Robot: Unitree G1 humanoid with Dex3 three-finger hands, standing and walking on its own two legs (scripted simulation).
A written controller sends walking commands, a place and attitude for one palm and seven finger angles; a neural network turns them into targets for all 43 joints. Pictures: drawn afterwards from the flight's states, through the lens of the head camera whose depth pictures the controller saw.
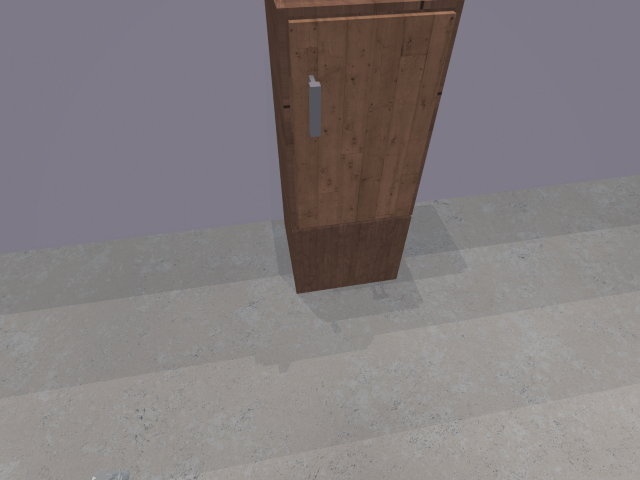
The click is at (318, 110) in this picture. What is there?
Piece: cupboard door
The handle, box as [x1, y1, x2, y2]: [309, 75, 320, 136]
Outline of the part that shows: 309,75 310,134 311,136 320,135 320,85 319,82 316,82 314,80 312,75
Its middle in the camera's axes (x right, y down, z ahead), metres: -0.02 -0.30 +0.89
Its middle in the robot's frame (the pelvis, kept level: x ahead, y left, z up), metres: +0.87 +0.07 +0.04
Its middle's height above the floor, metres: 0.81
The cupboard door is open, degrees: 0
